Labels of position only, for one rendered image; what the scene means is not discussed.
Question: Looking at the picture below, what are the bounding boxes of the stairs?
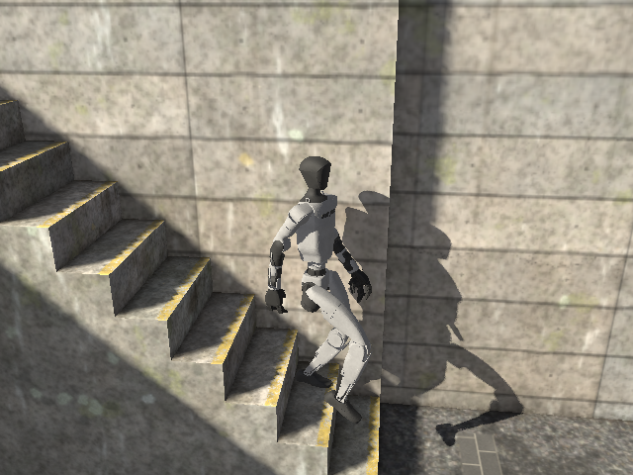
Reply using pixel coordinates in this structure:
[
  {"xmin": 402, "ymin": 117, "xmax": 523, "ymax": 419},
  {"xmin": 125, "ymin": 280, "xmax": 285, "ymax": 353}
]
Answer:
[{"xmin": 0, "ymin": 100, "xmax": 380, "ymax": 475}]

